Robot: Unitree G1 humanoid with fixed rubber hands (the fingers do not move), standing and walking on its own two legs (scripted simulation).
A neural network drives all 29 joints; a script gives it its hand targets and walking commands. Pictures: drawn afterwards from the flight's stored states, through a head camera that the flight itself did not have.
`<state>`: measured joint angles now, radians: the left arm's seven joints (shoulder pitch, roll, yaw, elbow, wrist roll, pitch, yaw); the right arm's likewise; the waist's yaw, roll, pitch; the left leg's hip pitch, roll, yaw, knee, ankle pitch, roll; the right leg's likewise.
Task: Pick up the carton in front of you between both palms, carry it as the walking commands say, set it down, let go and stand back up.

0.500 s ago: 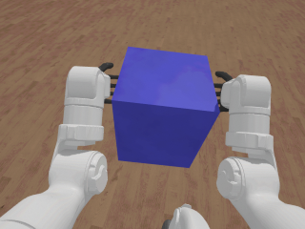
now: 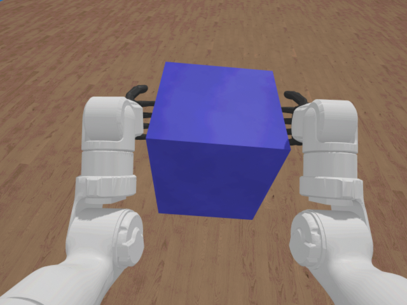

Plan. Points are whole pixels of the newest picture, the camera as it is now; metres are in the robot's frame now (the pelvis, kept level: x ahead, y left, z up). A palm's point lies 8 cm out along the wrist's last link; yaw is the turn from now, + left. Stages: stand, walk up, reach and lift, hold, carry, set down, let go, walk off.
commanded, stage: carry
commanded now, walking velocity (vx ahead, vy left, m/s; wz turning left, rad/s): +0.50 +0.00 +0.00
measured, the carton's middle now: (212, 146) +0.40 +0.00 +0.12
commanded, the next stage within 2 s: none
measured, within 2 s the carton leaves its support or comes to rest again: neither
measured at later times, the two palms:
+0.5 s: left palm (173, 90) +0.61 +0.10 +0.12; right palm (281, 99) +0.61 -0.20 +0.10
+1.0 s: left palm (168, 55) +0.85 +0.14 +0.10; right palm (255, 62) +0.83 -0.15 +0.10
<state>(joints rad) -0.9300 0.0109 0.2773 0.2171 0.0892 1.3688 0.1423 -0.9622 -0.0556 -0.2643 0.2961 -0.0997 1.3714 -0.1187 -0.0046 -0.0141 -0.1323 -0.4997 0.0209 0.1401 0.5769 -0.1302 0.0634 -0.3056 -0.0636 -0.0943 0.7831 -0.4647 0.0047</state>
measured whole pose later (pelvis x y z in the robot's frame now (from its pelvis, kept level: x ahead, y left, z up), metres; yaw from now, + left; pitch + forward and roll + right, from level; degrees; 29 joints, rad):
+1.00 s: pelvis +0.58 +0.00 +0.02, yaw -1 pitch +4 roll +0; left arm -0.19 -0.14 0.11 -0.21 0.15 1.23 0.10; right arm -0.19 0.14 -0.11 -0.18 -0.15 1.26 -0.13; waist -0.01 -0.02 -0.15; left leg -0.27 0.04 0.24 0.39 -0.20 0.06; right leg -0.52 -0.11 -0.09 1.00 -0.31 0.01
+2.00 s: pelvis +1.21 +0.00 +0.03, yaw -1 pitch +4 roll -1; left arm -0.20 -0.14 0.09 -0.30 0.14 1.21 0.11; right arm -0.19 0.14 -0.11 -0.28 -0.12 1.24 -0.14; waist -0.01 -0.02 -0.06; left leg -0.23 0.05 0.24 0.33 -0.18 0.06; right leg -0.59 -0.12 -0.08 1.01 -0.23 0.01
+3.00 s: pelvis +1.75 -0.03 +0.02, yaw -1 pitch +4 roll +1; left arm -0.22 -0.14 0.11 -0.22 0.16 1.17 0.10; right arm -0.21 0.14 -0.11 -0.20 -0.16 1.20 -0.13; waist 0.00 -0.02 -0.11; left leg -0.35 0.04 0.22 0.51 -0.22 0.05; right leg -0.13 -0.08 -0.12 0.48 -0.39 0.04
